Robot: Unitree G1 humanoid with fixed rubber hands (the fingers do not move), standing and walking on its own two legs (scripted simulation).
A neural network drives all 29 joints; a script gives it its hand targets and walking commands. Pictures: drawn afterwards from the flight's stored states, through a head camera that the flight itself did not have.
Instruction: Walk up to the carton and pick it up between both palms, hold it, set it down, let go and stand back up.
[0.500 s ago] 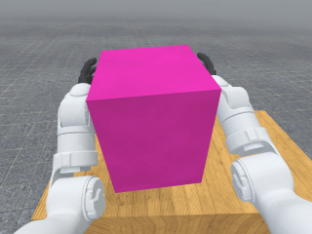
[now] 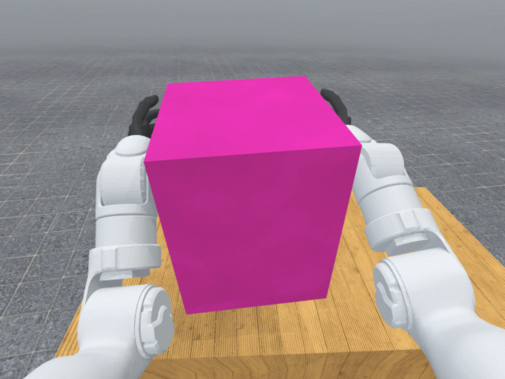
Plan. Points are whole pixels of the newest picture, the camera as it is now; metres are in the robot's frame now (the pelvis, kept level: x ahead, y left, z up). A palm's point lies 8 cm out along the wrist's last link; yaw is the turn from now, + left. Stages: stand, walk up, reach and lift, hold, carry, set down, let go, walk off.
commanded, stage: hold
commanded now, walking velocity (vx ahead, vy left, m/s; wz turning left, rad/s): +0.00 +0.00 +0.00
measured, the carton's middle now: (247, 191) +0.30 -0.01 +0.24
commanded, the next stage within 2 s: none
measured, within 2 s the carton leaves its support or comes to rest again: neither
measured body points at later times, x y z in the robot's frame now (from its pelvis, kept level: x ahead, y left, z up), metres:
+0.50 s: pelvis -0.01 -0.01 +0.00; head -0.10 +0.01 +0.44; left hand +0.38 +0.15 +0.29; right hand +0.38 -0.14 +0.30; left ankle +0.01 +0.12 -0.75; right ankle +0.01 -0.12 -0.75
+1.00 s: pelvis +0.00 +0.00 +0.00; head -0.09 +0.02 +0.44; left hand +0.38 +0.15 +0.28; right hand +0.38 -0.14 +0.29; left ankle +0.01 +0.12 -0.75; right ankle +0.01 -0.12 -0.75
